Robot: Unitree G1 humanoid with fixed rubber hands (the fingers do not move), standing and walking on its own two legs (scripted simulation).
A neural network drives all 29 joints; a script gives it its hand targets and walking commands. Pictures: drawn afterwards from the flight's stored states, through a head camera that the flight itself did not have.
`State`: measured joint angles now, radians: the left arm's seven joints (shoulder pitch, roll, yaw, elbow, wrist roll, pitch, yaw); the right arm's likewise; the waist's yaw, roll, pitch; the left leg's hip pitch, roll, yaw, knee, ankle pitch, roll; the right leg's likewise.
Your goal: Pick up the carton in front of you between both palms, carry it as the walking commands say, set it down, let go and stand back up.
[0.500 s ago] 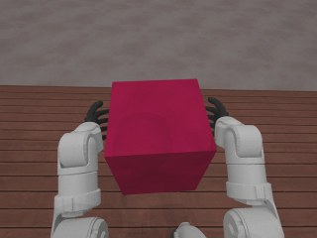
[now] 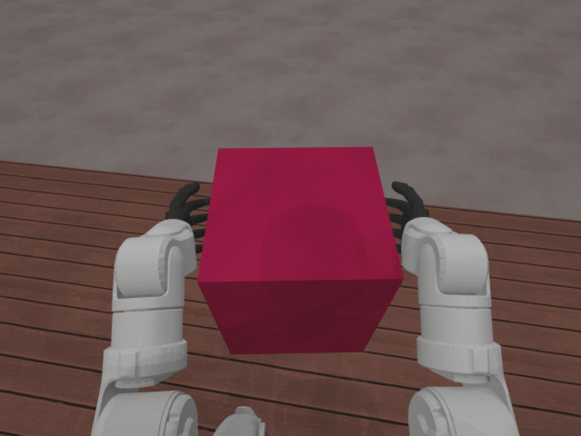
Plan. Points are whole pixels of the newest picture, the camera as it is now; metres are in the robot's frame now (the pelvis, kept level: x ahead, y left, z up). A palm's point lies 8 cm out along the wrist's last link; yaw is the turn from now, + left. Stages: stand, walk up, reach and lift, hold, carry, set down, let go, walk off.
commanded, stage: carry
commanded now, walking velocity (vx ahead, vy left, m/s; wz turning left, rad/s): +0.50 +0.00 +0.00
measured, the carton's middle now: (296, 258) +0.37 +0.02 +0.03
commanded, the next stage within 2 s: none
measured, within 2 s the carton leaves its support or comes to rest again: neither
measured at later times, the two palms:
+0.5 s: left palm (232, 125) +0.66 +0.16 +0.05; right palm (387, 131) +0.64 -0.14 +0.06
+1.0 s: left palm (248, 67) +0.95 +0.17 +0.02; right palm (365, 66) +0.96 -0.13 +0.02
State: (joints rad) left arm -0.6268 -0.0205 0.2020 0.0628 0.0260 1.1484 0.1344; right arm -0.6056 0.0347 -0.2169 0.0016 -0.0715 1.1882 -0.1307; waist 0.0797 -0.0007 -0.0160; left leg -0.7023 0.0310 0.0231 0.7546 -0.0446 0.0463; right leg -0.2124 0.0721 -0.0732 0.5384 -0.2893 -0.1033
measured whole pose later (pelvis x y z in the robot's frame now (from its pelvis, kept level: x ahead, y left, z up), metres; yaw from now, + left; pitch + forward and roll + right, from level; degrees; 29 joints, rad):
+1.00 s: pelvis +0.60 +0.00 -0.08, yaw +0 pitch +5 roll +2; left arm -0.63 -0.01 0.20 0.09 0.03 1.17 0.13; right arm -0.63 0.02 -0.21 0.06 -0.07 1.20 -0.13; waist 0.07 -0.01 -0.01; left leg -0.73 0.05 0.00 0.90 -0.14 0.04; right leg -0.26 0.07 -0.08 0.54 -0.24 -0.11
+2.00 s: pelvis +1.20 -0.01 -0.17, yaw +1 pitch +5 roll +2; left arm -0.63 -0.01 0.21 0.13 0.04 1.18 0.14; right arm -0.65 0.02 -0.20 0.12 -0.06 1.21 -0.14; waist 0.06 0.00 -0.02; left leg -0.72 0.05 -0.01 1.02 -0.25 0.02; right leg -0.31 0.07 -0.09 0.54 -0.18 -0.12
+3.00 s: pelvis +1.80 -0.02 -0.19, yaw +2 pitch +5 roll +2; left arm -0.53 -0.05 0.21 0.04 0.07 1.19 0.13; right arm -0.55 0.05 -0.19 0.06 -0.06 1.20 -0.13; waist 0.02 -0.01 -0.04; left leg -0.56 0.05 0.05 0.94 -0.33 -0.02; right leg -0.28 0.00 -0.14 0.34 -0.16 -0.09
